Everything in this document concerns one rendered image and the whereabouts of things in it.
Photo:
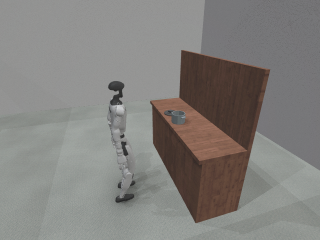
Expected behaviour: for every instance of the right robot hand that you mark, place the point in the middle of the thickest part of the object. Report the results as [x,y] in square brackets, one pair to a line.
[120,160]

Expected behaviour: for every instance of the humanoid robot torso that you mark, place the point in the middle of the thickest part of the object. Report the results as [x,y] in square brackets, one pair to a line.
[122,126]

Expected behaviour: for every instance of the right robot forearm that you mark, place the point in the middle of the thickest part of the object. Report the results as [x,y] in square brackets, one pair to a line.
[117,141]

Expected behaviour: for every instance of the left robot forearm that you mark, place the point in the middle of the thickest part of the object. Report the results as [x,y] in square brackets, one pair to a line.
[110,126]

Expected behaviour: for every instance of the right robot shin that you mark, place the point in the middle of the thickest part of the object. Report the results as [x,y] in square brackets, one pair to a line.
[125,183]

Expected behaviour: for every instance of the pot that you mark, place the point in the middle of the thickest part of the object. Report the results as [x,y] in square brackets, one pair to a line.
[178,117]

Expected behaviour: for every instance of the left robot upper arm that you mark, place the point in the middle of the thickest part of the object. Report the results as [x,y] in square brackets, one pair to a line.
[108,115]

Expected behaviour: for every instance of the table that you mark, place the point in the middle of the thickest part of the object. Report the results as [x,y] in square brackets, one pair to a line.
[207,156]

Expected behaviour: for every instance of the lid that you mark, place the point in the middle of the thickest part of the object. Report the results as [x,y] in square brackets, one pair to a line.
[168,113]

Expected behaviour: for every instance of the right robot upper arm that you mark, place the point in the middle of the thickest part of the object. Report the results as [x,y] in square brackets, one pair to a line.
[118,115]

